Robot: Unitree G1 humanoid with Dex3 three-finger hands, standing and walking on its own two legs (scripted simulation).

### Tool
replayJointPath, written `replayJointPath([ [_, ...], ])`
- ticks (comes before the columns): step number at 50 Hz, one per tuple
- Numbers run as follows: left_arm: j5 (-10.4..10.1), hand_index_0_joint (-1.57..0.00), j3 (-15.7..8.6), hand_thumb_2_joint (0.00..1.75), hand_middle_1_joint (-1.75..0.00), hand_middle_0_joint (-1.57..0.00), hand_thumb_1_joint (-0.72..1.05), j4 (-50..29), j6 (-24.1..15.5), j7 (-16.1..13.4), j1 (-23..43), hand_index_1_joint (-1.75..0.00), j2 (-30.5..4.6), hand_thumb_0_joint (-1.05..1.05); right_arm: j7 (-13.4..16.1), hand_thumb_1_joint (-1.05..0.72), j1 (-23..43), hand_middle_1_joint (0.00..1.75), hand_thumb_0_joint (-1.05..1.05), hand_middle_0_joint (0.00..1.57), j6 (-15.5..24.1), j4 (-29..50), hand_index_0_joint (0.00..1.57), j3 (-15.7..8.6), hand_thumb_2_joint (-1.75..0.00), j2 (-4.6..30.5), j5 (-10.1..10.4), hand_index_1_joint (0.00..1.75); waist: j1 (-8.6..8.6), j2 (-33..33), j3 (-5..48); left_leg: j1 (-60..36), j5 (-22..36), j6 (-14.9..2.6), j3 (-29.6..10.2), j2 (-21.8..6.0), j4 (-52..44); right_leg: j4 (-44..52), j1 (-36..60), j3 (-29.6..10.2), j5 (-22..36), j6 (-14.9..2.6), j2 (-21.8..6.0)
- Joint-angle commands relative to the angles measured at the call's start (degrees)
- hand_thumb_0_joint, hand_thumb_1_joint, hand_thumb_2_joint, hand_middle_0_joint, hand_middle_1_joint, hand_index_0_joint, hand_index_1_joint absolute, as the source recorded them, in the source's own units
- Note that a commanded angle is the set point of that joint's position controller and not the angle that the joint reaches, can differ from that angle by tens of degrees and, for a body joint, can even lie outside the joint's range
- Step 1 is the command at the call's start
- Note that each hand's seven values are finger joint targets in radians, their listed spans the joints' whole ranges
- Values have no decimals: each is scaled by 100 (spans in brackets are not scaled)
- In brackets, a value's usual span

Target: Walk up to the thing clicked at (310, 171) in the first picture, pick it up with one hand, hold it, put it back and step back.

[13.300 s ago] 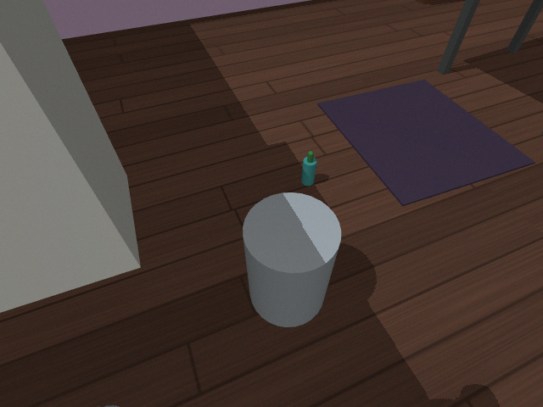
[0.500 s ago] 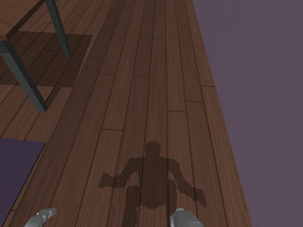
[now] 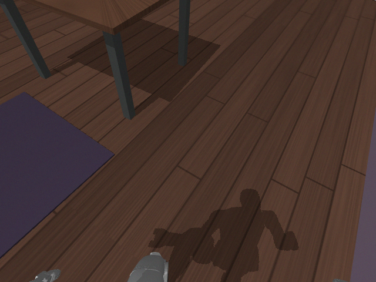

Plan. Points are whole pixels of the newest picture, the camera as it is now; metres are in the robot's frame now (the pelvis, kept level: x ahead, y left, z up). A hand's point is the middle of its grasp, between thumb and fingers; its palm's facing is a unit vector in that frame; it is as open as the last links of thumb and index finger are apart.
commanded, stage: walk up
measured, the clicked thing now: out of the picture -0.10 +1.43 -0.67
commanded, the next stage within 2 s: none
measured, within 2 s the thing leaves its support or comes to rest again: neither
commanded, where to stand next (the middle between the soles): +0.12 -0.01 m, yaw +90 degrees
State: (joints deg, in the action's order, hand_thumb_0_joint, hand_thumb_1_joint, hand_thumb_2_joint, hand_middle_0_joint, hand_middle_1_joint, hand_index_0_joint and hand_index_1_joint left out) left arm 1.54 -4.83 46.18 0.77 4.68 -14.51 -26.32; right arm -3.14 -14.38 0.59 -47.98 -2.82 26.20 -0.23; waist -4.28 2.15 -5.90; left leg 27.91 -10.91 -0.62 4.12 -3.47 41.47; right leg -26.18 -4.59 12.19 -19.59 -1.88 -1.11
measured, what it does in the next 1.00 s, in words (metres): steps to the right, turning left: left foot, then right foot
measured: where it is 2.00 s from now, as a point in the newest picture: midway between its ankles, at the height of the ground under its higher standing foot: outside the picture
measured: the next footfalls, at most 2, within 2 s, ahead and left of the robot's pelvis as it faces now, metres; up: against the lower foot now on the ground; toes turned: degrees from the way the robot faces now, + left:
left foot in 0.06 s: +0.17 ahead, +0.10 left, +0.00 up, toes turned +9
right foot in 0.40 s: +0.23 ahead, -0.19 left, +0.00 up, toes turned +22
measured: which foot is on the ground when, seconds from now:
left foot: up 0.00-0.04, down 0.06-0.40, up 0.42-0.74, down 0.76-1.00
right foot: down 0.00-0.08, up 0.10-0.38, down 0.40-0.76, up 0.78-1.00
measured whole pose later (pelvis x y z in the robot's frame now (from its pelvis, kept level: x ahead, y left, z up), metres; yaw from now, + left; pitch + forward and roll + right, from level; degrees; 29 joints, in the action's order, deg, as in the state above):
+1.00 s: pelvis +0.06 -0.10 -0.02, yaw +56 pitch -1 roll +1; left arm 0.8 -3.5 46.5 0.0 2.0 -16.5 -26.9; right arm -1.4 -18.3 -1.7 -43.7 -3.4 24.6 -1.3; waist 0.0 2.2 -4.0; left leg 19.9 -20.6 0.5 -10.2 3.4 41.6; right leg -48.5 -24.8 2.8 -27.2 -0.4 -2.5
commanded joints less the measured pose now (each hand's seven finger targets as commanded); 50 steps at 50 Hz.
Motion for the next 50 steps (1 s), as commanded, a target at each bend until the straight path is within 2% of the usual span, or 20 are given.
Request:
replayJointPath([
  [1, -86, -20, -194, 90, -30, -20, 90, -803, -18, -87, 516, -30, -998, 0, 211, -90, -633, 30, 0, 20, 135, 463, 20, -268, -90, 724, 14, 30, 509, 148, 718, -1699, 583, -168, 461, 508, -859, -1015, -615, -229, 3357, -446, -1327],
  [3, -170, -20, -71, 90, -30, -20, 90, -928, 51, -153, 128, -30, -675, 0, 400, -90, -1217, 30, 0, 20, 121, 536, 20, -448, -90, 1147, -63, 30, 881, -891, 1319, -3404, 841, -809, -672, 180, -1473, -3418, -1896, 70, 1857, 105, -579],
  [4, -162, -20, -40, 90, -30, -20, 90, -1058, 89, -176, -89, -30, -395, 0, 496, -90, -1138, 30, 0, 20, 86, 807, 20, -560, -90, 1601, -124, 30, 673, -1899, 1437, -4064, 2455, -1519, -3238, -1362, -1372, -4721, -3405, -122, -1653, 488, 176],
  [5, -153, -20, -118, 90, -30, -20, 90, -1034, 150, -246, -85, -30, -901, 0, 543, -90, -1050, 30, 0, 20, 72, 925, 20, -607, -90, 1742, 29, 30, 707, -1349, 1772, -3781, 1505, -2106, -4783, -2076, -2040, -5133, -3434, -1408, -1542, 402, -116],
  [10, -116, -20, -138, 90, -30, -20, 90, -834, 173, -298, 70, -30, -917, 0, 601, -90, 73, 30, 0, 20, 20, 1234, 20, -382, -90, 1089, 24, 30, 282, -945, 755, -1405, 1971, -1034, -2244, -583, -1633, -3621, -2288, -1460, -898, 296, -401],
  [15, -250, -20, -118, 90, -30, -20, 90, -757, 80, -465, -167, -30, -730, 0, 396, -90, 312, 30, 0, 20, -102, 1615, 20, -484, -90, 1048, -193, 30, 237, -1429, 1040, -566, 3394, -939, -2040, -17, -950, -2630, -1446, -1012, -220, 112, 7],
  [18, -249, -20, -170, 90, -30, -20, 90, -634, -27, -596, -502, -30, -749, 0, 264, -90, 594, 30, 0, 20, -212, 1907, 20, -529, -90, 959, -217, 30, 9, -971, 1375, -150, 2593, -681, -2269, 368, -210, -1074, -560, -911, 752, -21, 116],
  [19, -166, -20, -263, 90, -30, -20, 90, -652, -74, -655, -582, -30, -1075, 0, 237, -90, 528, 30, 0, 20, -258, 1979, 20, -440, -90, 663, -181, 30, -123, -133, 1203, 552, 1036, -360, -2043, 726, 451, -168, -164, -1666, 898, -226, -561],
  [20, -38, -20, -337, 90, -30, -20, 90, -822, -108, -690, -203, -30, -1599, 0, 221, -90, 31, 30, 0, 20, -285, 1938, 20, -361, -90, 294, -152, 30, 161, 1460, 1022, 1118, -1871, 9, -1342, 1181, 1556, 435, -394, -3243, 1682, -561, -2399],
  [21, -52, -20, -438, 90, -30, -20, 90, -945, -86, -681, 469, -30, -1845, 0, 257, -90, -137, 30, 0, 20, -367, 1850, 20, -507, -90, 756, -262, 30, 374, 1341, 908, 897, -2220, 238, -1213, 591, 2756, 806, -1390, -3836, 1409, -1418, -3444],
  [22, -60, -20, -425, 90, -30, -20, 90, -977, -126, -710, 704, -30, -1738, 0, 203, -90, 89, 30, 0, 20, -437, 1723, 20, -602, -90, 1028, -288, 30, 370, 866, 474, 794, -1858, 294, -1269, 414, 3338, 874, -1907, -3757, 1102, -1633, -3314],
  [26, 55, -20, -443, 90, -30, -20, 90, -711, -278, -709, 626, -30, -1376, 0, -132, -90, -221, 30, 0, 20, -406, 1386, 20, -649, -90, 967, -258, 30, 423, 1105, 638, 838, -911, 247, -925, 181, 2765, 126, -836, -1669, 651, -834, -1897],
  [31, 100, -20, -515, 90, -30, -20, 90, -762, -311, -536, 15, -30, -1599, 0, -158, -90, 458, 30, 0, 20, -379, 1406, 20, -564, -90, 832, -212, 30, -106, 1296, 864, 718, -1572, 232, -457, 111, 992, 87, 193, -1435, 497, -981, -2262],
  [36, 59, -20, -455, 90, -30, -20, 90, -866, -192, -377, 403, -30, -1554, 0, -66, -90, -626, 30, 0, 20, -212, 786, 20, -609, -90, 823, -116, 30, 425, 850, 1303, -1581, -1071, -32, 227, 580, -972, -1042, -1025, -332, -251, -523, -2077],
  [37, 15, -20, -367, 90, -30, -20, 90, -827, -134, -366, 202, -30, -1272, 0, -4, -90, -872, 30, 0, 20, -169, 647, 20, -684, -90, 1044, -180, 30, 525, 146, 1263, -2251, -1338, -192, -156, 674, -1293, -1918, -1771, -188, -911, -249, -1717],
  [39, -113, -20, -186, 90, -30, -20, 90, -1244, -137, -385, 939, -30, -957, 0, 73, -90, -815, 30, 0, 20, -149, 889, 20, -855, -90, 2257, -283, 30, 863, -2117, 430, -1771, -3132, -1626, -4665, -1273, -2862, -3504, -4004, -617, -1892, 341, -361],
  [40, -62, -20, -251, 90, -30, -20, 90, -1141, -193, -422, 1225, -30, -1287, 0, 66, -90, -503, 30, 0, 20, -174, 910, 20, -869, -90, 2189, -259, 30, 871, -1643, -115, -1126, -3289, -1871, -4750, -1371, -2949, -3649, -3814, -1176, -1576, 232, -619],
  [42, -162, -20, -152, 90, -30, -20, 90, -586, -200, -358, 70, -30, -1174, 0, 183, -90, 257, 30, 0, 20, -103, 993, 20, -628, -90, 1592, -151, 30, 343, -1312, 214, -1213, -2274, -1254, -2883, -552, -2042, -3529, -3310, -1237, -768, 248, -744],
  [47, -51, -20, -192, 90, -30, -20, 90, -590, -266, -350, 17, -30, -1116, 0, 301, -90, -165, 30, 0, 20, -30, 981, 20, -585, -90, 1441, -108, 30, 426, -1307, 385, -751, -999, -1241, -3180, -534, -1582, -2275, -2179, -1077, -976, 141, -199],
  [50, -10, -20, -201, 90, -30, -20, 90, -509, -361, -427, -420, -30, -954, 0, 389, -90, 173, 30, 0, 20, -41, 1040, 20, -487, -90, 1276, -18, 30, -16, -1081, 455, 66, 22, -869, -2903, -241, -749, -899, -890, -1094, -62, -97, 24],
])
